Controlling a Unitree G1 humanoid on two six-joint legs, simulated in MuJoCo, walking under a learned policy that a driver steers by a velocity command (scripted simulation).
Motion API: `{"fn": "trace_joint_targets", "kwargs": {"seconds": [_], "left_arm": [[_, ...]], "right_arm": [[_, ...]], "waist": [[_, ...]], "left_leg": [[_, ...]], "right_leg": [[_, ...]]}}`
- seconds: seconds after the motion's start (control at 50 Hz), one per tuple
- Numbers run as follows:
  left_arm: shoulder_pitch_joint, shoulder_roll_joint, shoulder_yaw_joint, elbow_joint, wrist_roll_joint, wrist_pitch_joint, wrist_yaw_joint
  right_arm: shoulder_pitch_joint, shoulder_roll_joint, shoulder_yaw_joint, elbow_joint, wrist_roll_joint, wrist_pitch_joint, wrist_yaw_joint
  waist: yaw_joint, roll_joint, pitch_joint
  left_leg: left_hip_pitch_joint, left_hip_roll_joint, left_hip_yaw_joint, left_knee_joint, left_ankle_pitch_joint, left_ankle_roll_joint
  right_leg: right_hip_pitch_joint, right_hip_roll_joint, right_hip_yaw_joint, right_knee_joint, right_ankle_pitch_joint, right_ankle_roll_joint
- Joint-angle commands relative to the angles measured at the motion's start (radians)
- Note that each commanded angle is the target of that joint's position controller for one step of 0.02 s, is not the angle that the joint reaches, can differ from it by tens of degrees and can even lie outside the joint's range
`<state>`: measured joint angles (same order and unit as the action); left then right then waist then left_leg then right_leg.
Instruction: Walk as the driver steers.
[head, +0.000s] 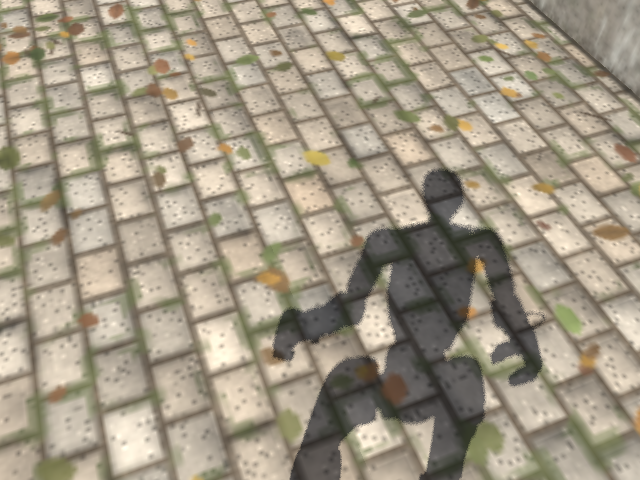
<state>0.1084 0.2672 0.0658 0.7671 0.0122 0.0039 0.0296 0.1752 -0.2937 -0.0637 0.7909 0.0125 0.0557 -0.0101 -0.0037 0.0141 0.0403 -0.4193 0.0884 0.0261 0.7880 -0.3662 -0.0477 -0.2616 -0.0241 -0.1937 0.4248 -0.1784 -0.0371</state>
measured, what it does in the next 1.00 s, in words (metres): steps on the spot, turning left: left foot, then right foot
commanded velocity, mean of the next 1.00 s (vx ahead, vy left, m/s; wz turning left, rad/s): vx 0.01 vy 0.00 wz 0.45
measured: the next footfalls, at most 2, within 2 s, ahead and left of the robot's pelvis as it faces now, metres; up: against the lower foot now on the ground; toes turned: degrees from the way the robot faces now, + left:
left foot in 0.06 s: +0.04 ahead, +0.13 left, +0.00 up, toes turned +6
right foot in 0.54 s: +0.12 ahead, -0.08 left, +0.00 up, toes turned +27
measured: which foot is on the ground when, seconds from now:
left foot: up 0.00-0.04, down 0.06-0.54, up 0.56-0.90, down 0.92-1.00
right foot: down 0.00-0.06, up 0.08-0.52, down 0.54-1.00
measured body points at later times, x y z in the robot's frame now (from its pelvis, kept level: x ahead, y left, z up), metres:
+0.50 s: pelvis +0.03 +0.02 +0.00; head +0.06 +0.04 +0.45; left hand +0.11 +0.34 -0.10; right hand +0.26 -0.22 -0.09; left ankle +0.01 +0.12 -0.74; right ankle +0.08 -0.12 -0.72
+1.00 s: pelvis +0.02 +0.03 +0.00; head +0.03 +0.06 +0.45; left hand -0.01 +0.33 -0.13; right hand +0.28 -0.13 -0.10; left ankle -0.04 +0.13 -0.74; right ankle +0.08 -0.10 -0.74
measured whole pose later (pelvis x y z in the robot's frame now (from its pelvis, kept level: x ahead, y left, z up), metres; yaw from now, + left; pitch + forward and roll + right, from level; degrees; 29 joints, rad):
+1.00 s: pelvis +0.02 +0.03 +0.00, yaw +28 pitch +0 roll +0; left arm 0.16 0.29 0.04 0.85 0.01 0.00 0.01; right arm 0.17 -0.26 -0.04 0.70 -0.02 0.04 -0.01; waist 0.04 -0.04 0.05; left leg -0.22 -0.02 -0.02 0.50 -0.27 0.02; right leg -0.23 -0.06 0.00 0.51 -0.31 0.04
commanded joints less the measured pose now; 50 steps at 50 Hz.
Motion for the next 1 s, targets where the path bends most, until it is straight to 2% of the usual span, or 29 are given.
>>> {"fn": "trace_joint_targets", "kwargs": {"seconds": [0.02,0.04,0.06,0.08,0.1,0.12,0.14,0.16,0.18,0.3,0.46,0.52,0.54,0.56,0.58,0.6,0.62,0.64,0.66,0.7,0.78,0.84,0.88,0.9,0.92,0.94,0.96,0.98,1.0], "left_arm": [[-0.032,0.171,0.047,-0.044,-0.023,0.008,0.008],[-0.017,0.162,0.047,-0.032,-0.034,0.012,0.01],[0.032,0.13,0.043,-0.013,-0.03,0.014,0.008],[0.023,0.076,0.028,-0.05,0.018,0.008,0.0],[-0.095,0.098,0.032,-0.087,0.017,0.003,0.006],[-0.114,0.123,0.04,-0.087,-0.002,0.004,0.006],[-0.092,0.126,0.045,-0.073,-0.015,0.006,0.009],[-0.071,0.131,0.049,-0.052,-0.01,0.008,0.017],[-0.066,0.142,0.054,-0.048,-0.005,0.01,0.022],[-0.084,0.098,0.04,-0.048,-0.017,-0.002,0.017],[-0.069,0.124,0.042,-0.042,-0.025,-0.024,-0.01],[0.015,0.134,0.05,-0.017,-0.026,-0.04,-0.024],[0.044,0.176,0.062,-0.01,-0.016,-0.04,-0.021],[0.03,0.235,0.069,-0.024,-0.001,-0.031,-0.011],[0.031,0.251,0.069,-0.023,0.032,-0.029,-0.017],[-0.006,0.199,0.055,-0.045,0.022,-0.033,-0.016],[-0.049,0.154,0.043,-0.052,0.011,-0.032,-0.011],[-0.065,0.14,0.037,-0.057,0.001,-0.029,-0.008],[-0.062,0.138,0.033,-0.052,-0.011,-0.027,-0.004],[-0.024,0.146,0.03,-0.035,-0.008,-0.019,0.004],[-0.003,0.174,0.035,-0.021,-0.01,-0.007,0.005],[0.007,0.2,0.037,-0.006,-0.019,0.0,-0.008],[-0.004,0.193,0.029,0.005,-0.033,0.003,-0.013],[0.03,0.17,0.019,0.023,-0.039,-0.001,-0.015],[0.07,0.133,0.004,0.033,-0.017,-0.012,-0.022],[0.106,0.072,-0.015,0.024,0.019,-0.025,-0.03],[0.034,0.098,-0.013,0.016,0.011,-0.023,-0.021],[0.018,0.123,-0.008,0.018,0.003,-0.018,-0.018],[0.012,0.116,-0.01,0.029,0.005,-0.017,-0.015]], "right_arm": [[0.035,-0.082,-0.026,-0.061,0.0,-0.013,0.019],[0.067,-0.093,-0.032,-0.052,-0.003,-0.016,0.022],[0.088,-0.153,-0.05,-0.053,-0.01,-0.018,0.016],[0.098,-0.278,-0.077,-0.073,-0.011,-0.018,-0.005],[0.122,-0.273,-0.071,-0.089,-0.044,-0.034,0.004],[0.108,-0.248,-0.066,-0.093,-0.05,-0.055,0.01],[0.055,-0.229,-0.065,-0.099,-0.033,-0.069,0.006],[0.013,-0.195,-0.057,-0.109,-0.011,-0.07,0.0],[-0.012,-0.175,-0.05,-0.116,0.002,-0.066,-0.008],[0.021,-0.188,-0.056,-0.131,0.001,-0.046,-0.032],[-0.032,-0.2,-0.061,-0.165,0.001,-0.024,-0.022],[-0.079,-0.187,-0.055,-0.184,0.017,-0.013,-0.028],[-0.058,-0.156,-0.046,-0.19,0.012,-0.012,-0.031],[0.011,-0.091,-0.03,-0.182,-0.008,-0.015,-0.026],[0.013,-0.155,-0.051,-0.21,0.002,-0.024,-0.025],[0.036,-0.228,-0.073,-0.186,-0.004,-0.028,-0.025],[0.038,-0.239,-0.084,-0.167,0.003,-0.022,-0.022],[0.044,-0.208,-0.08,-0.148,0.003,-0.012,-0.027],[0.035,-0.181,-0.072,-0.153,0.0,-0.006,-0.027],[0.005,-0.132,-0.054,-0.171,0.008,-0.006,-0.023],[-0.043,-0.086,-0.025,-0.196,-0.003,-0.013,-0.018],[-0.031,-0.096,-0.02,-0.188,-0.001,-0.013,-0.011],[0.033,-0.093,-0.022,-0.154,-0.003,-0.014,-0.006],[0.047,-0.104,-0.025,-0.145,-0.008,-0.014,-0.005],[0.053,-0.148,-0.03,-0.154,-0.013,-0.012,-0.011],[0.011,-0.211,-0.036,-0.173,-0.028,-0.007,-0.02],[-0.018,-0.132,-0.014,-0.174,-0.041,-0.02,-0.008],[-0.061,-0.097,-0.003,-0.173,-0.043,-0.034,0.002],[-0.066,-0.092,-0.002,-0.16,-0.042,-0.045,0.004]], "waist": [[-0.024,-0.122,-0.119],[-0.039,-0.11,-0.123],[-0.029,-0.001,-0.109],[0.013,0.299,-0.106],[-0.068,0.274,-0.132],[-0.063,0.164,-0.143],[-0.029,0.124,-0.13],[-0.012,0.088,-0.13],[0.002,0.095,-0.131],[-0.012,0.109,-0.153],[-0.019,0.161,-0.129],[0.035,0.153,-0.136],[0.028,0.094,-0.154],[-0.025,-0.153,-0.171],[-0.028,-0.304,-0.129],[-0.029,-0.199,-0.112],[-0.039,-0.155,-0.09],[-0.038,-0.129,-0.08],[-0.024,-0.135,-0.064],[-0.004,-0.154,-0.066],[0.029,-0.186,-0.107],[0.038,-0.208,-0.108],[-0.001,-0.185,-0.099],[-0.009,-0.159,-0.091],[0.009,-0.062,-0.128],[0.07,0.174,-0.147],[0.023,0.173,-0.14],[0.035,0.136,-0.1],[0.034,0.142,-0.095]], "left_leg": [[0.086,-0.032,0.053,-0.17,0.068,0.038],[0.155,-0.054,0.055,-0.28,0.163,0.066],[0.234,-0.009,-0.057,-0.394,0.365,0.113],[0.383,0.231,-0.394,-0.397,0.772,0.242],[0.372,0.317,-0.526,-0.432,0.822,0.405],[0.377,0.272,-0.461,-0.437,0.772,0.393],[0.382,0.215,-0.387,-0.423,0.722,0.335],[0.38,0.184,-0.351,-0.416,0.689,0.291],[0.362,0.168,-0.332,-0.417,0.694,0.274],[0.382,0.118,-0.339,-0.409,0.641,0.269],[0.283,0.085,-0.482,-0.38,0.531,0.266],[0.246,0.027,-0.503,-0.318,0.465,0.205],[0.161,-0.021,-0.465,-0.251,0.305,0.157],[0.02,-0.154,-0.299,-0.022,-0.08,0.097],[-0.143,-0.221,-0.199,0.171,-0.33,0.048],[-0.159,-0.151,-0.211,0.33,-0.275,0.017],[-0.165,-0.136,-0.197,0.384,-0.202,0.001],[-0.165,-0.131,-0.187,0.408,-0.154,-0.016],[-0.184,-0.132,-0.185,0.429,-0.114,-0.031],[-0.161,-0.137,-0.144,0.371,-0.081,-0.046],[-0.05,-0.092,-0.089,0.098,-0.086,-0.051],[0.087,-0.092,-0.032,-0.097,-0.047,-0.037],[0.215,-0.108,0.001,-0.336,0.132,-0.002],[0.303,-0.106,-0.014,-0.464,0.237,0.027],[0.435,-0.008,-0.14,-0.462,0.423,0.061],[0.446,0.158,-0.31,-0.416,0.618,0.164],[0.307,0.193,-0.339,-0.44,0.494,0.255],[0.273,0.136,-0.297,-0.45,0.371,0.236],[0.275,0.079,-0.253,-0.444,0.273,0.186]], "right_leg": [[0.126,-0.29,0.17,-0.056,0.236,-0.157],[0.106,-0.262,0.138,0.009,0.198,-0.11],[0.029,-0.191,0.07,0.155,0.083,-0.026],[-0.254,-0.04,-0.015,0.433,-0.306,0.082],[-0.392,0.055,0.141,0.636,-0.521,0.106],[-0.421,0.033,0.222,0.726,-0.474,0.094],[-0.441,0.015,0.245,0.732,-0.38,0.084],[-0.445,0.003,0.256,0.71,-0.32,0.085],[-0.421,0.001,0.262,0.699,-0.273,0.09],[-0.345,0.039,0.271,0.487,-0.16,0.124],[-0.153,0.072,0.285,0.226,-0.179,0.113],[0.015,0.066,0.264,-0.052,0.014,0.079],[0.136,-0.035,0.33,-0.091,0.113,0.042],[0.241,-0.249,0.526,-0.099,0.339,-0.045],[0.184,-0.387,0.719,-0.114,0.451,-0.219],[0.164,-0.383,0.664,-0.113,0.411,-0.248],[0.146,-0.311,0.552,-0.1,0.352,-0.203],[0.142,-0.25,0.48,-0.096,0.284,-0.167],[0.146,-0.237,0.452,-0.094,0.307,-0.17],[0.154,-0.203,0.383,-0.102,0.352,-0.181],[0.203,-0.215,0.341,-0.087,0.373,-0.191],[0.164,-0.225,0.338,-0.074,0.388,-0.189],[0.122,-0.208,0.323,-0.031,0.346,-0.158],[0.077,-0.187,0.31,-0.01,0.282,-0.11],[-0.005,-0.144,0.271,0.053,0.148,-0.029],[-0.094,-0.044,0.173,0.135,-0.151,0.058],[-0.027,-0.039,0.198,0.125,-0.247,0.087],[0.004,-0.04,0.198,0.099,-0.172,0.093],[0.018,-0.035,0.197,0.061,-0.072,0.094]]}}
